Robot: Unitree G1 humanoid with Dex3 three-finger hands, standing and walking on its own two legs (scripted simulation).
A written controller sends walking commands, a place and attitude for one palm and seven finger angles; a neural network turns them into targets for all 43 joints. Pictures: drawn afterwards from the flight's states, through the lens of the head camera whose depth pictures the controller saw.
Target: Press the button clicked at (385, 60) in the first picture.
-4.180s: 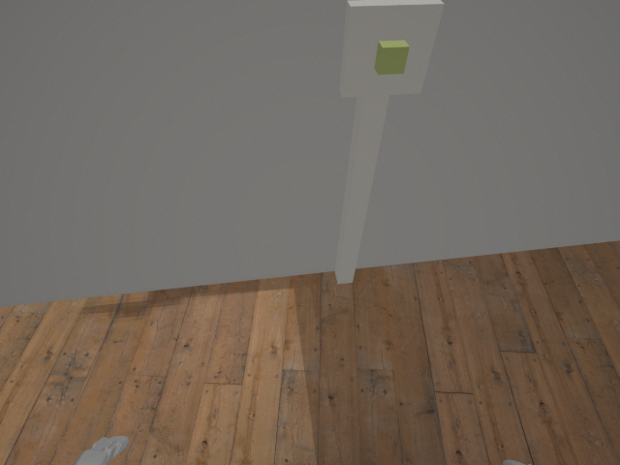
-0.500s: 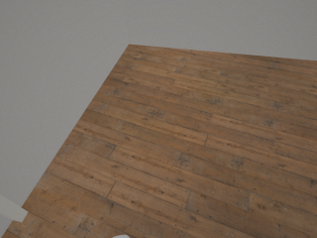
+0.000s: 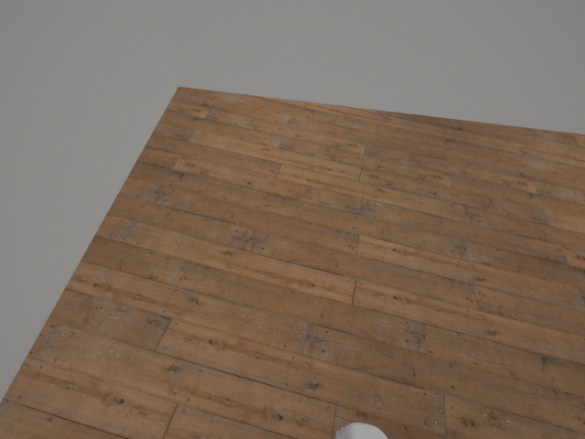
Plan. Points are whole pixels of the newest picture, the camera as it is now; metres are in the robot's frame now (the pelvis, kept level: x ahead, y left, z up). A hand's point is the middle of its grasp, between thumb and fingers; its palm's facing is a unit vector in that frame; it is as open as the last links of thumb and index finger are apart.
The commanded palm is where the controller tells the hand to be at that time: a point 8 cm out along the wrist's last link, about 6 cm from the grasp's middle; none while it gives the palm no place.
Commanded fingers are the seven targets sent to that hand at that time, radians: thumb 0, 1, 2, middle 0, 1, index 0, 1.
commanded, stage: walk to a spot facing it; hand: left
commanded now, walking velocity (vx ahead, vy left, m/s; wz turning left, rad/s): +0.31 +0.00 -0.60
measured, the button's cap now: out of the picture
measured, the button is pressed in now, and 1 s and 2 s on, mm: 0 0 0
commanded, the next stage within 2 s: turn to face it in 0.40 s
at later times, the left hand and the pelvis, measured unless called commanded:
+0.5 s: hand (271, 323) +0.36 +0.06 -0.18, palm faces -0.31 -0.94 -0.11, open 7.4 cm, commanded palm none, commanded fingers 0.00 0.90 0.90 -0.20 -0.30 -0.20 -0.30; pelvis +0.19 -0.06 -0.03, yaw -15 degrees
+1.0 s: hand (242, 314) +0.38 +0.12 -0.21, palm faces -0.03 -0.99 -0.16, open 7.3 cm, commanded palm none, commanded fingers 0.00 0.90 0.90 -0.20 -0.30 -0.20 -0.30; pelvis +0.31 -0.05 -0.03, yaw -6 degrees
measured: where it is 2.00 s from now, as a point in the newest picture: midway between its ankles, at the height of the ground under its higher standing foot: outside the picture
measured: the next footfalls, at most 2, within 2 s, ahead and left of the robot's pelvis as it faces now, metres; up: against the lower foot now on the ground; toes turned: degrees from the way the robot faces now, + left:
right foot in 0.50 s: +0.29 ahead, -0.16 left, +0.00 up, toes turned -24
left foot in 0.96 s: +0.41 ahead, +0.02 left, +0.00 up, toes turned +1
